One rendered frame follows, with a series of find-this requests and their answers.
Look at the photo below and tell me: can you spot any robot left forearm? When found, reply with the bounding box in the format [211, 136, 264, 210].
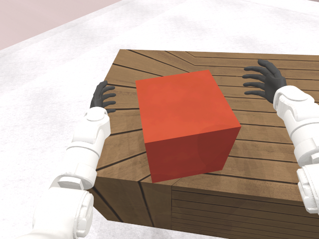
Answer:
[32, 107, 111, 229]

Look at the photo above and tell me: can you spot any right robot upper arm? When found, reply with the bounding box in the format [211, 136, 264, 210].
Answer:
[297, 163, 319, 215]

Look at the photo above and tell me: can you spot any carton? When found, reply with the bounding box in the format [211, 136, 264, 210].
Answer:
[135, 70, 241, 183]

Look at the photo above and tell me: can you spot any robot left hand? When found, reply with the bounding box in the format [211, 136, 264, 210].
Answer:
[90, 80, 116, 113]

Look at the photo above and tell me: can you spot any robot right hand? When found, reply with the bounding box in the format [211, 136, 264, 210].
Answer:
[242, 59, 287, 104]

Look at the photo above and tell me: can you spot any robot right forearm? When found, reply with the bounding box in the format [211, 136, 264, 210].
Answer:
[273, 86, 319, 167]

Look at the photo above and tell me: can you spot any pedestal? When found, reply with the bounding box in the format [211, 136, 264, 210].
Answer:
[86, 49, 319, 239]

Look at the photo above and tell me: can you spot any left robot upper arm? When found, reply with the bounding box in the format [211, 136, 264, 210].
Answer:
[15, 187, 94, 239]

